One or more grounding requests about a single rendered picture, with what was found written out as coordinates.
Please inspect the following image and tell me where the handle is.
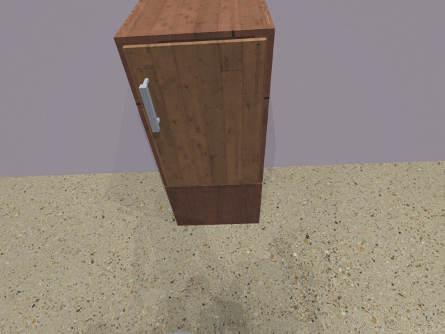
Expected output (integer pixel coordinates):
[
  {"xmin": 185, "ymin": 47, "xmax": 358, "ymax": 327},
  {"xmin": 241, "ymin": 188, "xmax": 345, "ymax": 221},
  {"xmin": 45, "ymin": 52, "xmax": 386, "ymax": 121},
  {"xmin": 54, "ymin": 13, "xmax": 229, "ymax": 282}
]
[{"xmin": 139, "ymin": 78, "xmax": 160, "ymax": 132}]

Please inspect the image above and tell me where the cupboard door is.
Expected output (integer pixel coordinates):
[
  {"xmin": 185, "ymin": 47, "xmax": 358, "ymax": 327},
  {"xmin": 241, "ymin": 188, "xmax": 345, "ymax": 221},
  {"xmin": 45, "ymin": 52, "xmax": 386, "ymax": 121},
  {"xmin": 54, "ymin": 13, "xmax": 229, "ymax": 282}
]
[{"xmin": 122, "ymin": 38, "xmax": 267, "ymax": 186}]

